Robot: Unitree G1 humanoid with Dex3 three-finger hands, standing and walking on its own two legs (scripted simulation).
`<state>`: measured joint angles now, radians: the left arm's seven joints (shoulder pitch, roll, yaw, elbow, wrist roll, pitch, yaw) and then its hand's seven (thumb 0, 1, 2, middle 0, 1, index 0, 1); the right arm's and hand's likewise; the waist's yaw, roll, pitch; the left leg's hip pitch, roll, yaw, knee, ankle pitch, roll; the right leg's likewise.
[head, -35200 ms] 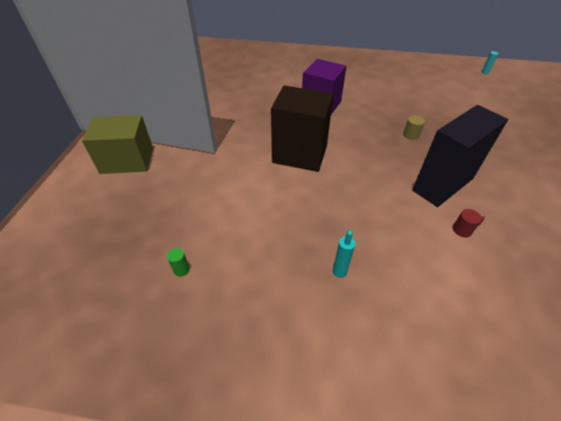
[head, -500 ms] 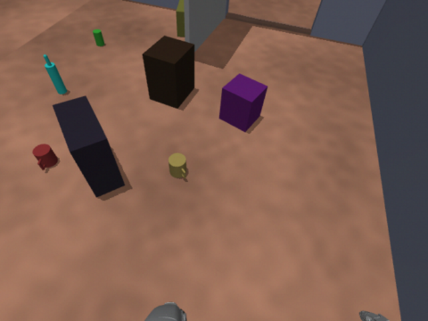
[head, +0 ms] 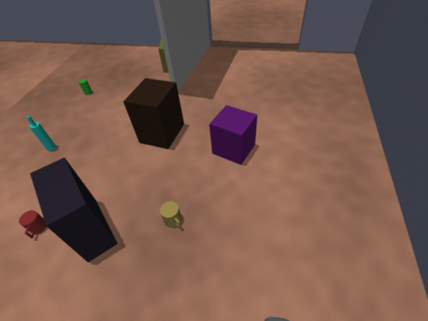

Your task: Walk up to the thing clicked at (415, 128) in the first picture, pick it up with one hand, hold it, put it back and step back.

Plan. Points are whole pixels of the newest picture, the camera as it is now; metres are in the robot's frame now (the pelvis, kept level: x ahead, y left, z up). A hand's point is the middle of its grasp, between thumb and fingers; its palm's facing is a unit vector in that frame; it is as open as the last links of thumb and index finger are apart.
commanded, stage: walk up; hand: left
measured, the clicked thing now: (173, 216) +0.72 +0.27 -0.70
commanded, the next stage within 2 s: none
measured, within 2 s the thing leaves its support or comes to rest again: neither
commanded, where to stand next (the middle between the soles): +0.34 +0.04 m, yaw +1 degrees
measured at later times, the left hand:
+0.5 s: hand (78, 319) +0.17 +0.32 -0.15, palm faces +0.00 -0.94 -0.35, open 7.4 cm
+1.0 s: hand (106, 244) +0.32 +0.29 -0.12, palm faces -0.01 -0.91 -0.41, open 7.4 cm
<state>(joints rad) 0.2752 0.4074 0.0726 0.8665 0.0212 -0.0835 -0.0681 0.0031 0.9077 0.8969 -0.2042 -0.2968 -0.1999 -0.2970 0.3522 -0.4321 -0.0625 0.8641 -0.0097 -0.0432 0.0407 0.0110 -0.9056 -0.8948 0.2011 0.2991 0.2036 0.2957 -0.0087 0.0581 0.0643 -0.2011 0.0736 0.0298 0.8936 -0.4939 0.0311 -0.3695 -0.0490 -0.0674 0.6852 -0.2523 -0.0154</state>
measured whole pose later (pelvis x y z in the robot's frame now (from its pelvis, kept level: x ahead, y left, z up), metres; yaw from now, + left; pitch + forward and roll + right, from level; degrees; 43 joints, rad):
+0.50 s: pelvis +0.15 +0.04 +0.00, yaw +2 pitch -3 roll -1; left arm 0.35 0.43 0.05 0.88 0.01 -0.04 -0.03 0.01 0.91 0.90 -0.21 -0.30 -0.20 -0.30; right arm 0.26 -0.40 -0.07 0.84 -0.02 -0.08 0.07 0.01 -0.91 -0.89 0.20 0.30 0.20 0.30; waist 0.01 -0.03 0.09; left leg -0.36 0.03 0.06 0.66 -0.25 0.04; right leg -0.29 -0.04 -0.02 0.99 -0.48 -0.04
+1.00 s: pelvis +0.25 +0.02 +0.01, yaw +1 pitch -4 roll +1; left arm 0.22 0.36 0.02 0.88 0.02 -0.06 -0.02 0.00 0.91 0.90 -0.21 -0.30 -0.20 -0.30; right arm 0.25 -0.39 -0.03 0.89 0.00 -0.01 0.02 0.01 -0.91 -0.89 0.20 0.30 0.20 0.30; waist 0.01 0.05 0.13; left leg -0.35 0.00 0.02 0.95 -0.56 0.04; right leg -0.35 -0.04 -0.03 0.60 -0.19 -0.04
